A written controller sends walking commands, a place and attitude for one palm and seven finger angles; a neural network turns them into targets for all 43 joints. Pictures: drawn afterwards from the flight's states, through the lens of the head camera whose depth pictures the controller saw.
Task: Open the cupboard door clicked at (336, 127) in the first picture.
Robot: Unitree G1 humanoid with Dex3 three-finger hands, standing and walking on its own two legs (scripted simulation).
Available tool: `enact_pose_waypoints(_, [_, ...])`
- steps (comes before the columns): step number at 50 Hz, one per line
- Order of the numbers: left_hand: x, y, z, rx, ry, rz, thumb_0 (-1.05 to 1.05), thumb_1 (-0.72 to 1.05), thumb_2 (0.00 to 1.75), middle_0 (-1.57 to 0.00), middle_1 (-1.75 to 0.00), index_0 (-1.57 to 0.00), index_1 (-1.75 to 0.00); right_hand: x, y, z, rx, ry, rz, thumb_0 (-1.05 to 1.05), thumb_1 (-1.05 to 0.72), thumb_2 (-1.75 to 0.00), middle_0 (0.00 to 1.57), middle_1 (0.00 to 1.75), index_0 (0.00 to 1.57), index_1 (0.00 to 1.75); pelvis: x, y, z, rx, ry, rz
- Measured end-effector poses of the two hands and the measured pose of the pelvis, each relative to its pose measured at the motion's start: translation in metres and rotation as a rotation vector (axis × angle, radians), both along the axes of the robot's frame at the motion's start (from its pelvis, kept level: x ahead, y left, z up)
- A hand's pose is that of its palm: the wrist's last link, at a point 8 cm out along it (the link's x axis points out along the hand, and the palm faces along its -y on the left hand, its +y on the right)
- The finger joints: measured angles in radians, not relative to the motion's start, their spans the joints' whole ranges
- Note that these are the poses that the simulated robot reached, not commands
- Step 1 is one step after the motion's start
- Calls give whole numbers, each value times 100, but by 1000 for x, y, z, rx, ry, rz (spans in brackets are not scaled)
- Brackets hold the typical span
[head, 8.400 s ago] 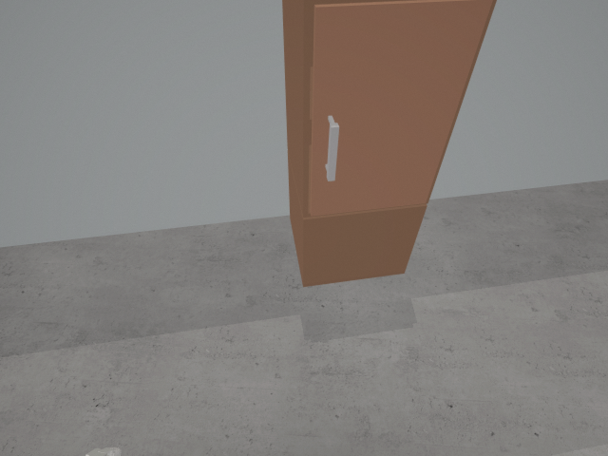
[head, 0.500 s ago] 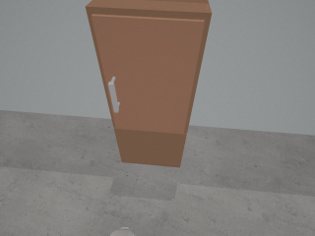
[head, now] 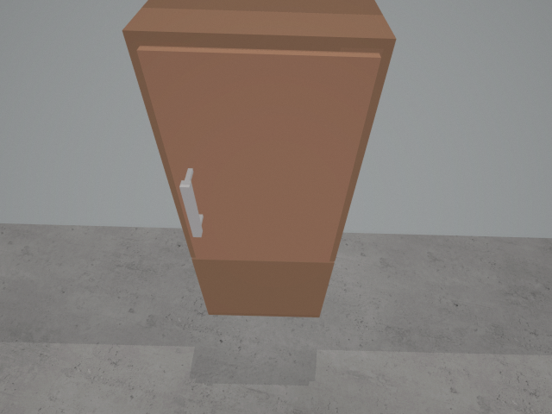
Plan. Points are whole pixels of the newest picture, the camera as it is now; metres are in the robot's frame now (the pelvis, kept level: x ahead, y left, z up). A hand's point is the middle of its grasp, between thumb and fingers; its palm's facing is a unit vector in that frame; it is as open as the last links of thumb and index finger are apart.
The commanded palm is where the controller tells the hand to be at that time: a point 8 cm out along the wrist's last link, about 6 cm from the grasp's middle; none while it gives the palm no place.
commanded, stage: come to a stop and stand still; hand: left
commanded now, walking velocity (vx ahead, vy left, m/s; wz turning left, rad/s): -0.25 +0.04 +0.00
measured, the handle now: (193, 204) +0.55 +0.21 -0.08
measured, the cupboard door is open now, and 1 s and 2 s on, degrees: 0 0 0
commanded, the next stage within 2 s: look again from close up in 1.22 s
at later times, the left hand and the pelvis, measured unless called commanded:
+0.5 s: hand out of the picture +0.03 +0.24 -0.18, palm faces +0.03 -0.97 -0.24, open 7.3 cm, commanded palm none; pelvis -0.04 +0.04 -0.02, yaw -2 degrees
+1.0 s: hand out of the picture -0.04 +0.24 -0.16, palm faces +0.03 -0.97 -0.26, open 7.3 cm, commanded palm none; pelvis -0.06 +0.04 +0.00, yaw +0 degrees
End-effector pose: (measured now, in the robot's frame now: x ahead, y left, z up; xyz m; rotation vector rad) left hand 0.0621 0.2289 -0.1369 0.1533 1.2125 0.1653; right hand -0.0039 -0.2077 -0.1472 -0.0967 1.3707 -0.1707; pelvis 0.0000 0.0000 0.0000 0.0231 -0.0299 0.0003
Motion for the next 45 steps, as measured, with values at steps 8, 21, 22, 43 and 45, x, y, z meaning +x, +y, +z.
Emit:
enact_pose_waypoints(8, [21, -16, -3, 14, -5, -25, 0, 91, 90, -20, -30, -20, -30, 3, -13, -13, 15, 61, -45, 0, -92, -90, 20, 30, 20, 30, 3, -9, -8, -9, 15, 6])
enact_pose_waypoints(21, [-27, 42, -13, 18, -28, -2, 1, 91, 90, -20, -30, -21, -30, 37, -13, 13, -124, -202, 59, 0, -91, -90, 20, 30, 20, 30, -32, 30, -17, -25, -6, 1])
enact_pose_waypoints(22, [-31, 46, -12, 23, -26, -8, 1, 91, 90, -20, -30, -21, -30, 40, -12, 16, -130, -232, 56, 0, -91, -90, 20, 30, 20, 30, -32, 32, -16, -25, -9, -10])
enact_pose_waypoints(43, [-100, 67, 7, 62, 18, 0, 1, 91, 90, -20, -30, -20, -30, -36, 14, 5, -41, -128, 50, 0, -91, -90, 20, 30, 20, 30, -61, 44, -5, -10, -12, -6])
enact_pose_waypoints(45, [-103, 64, 7, 62, 32, 0, 1, 91, 90, -20, -30, -20, -30, -47, 11, 4, -41, -93, 40, 0, -91, -90, 20, 30, 20, 30, -62, 43, -4, -9, -11, -6])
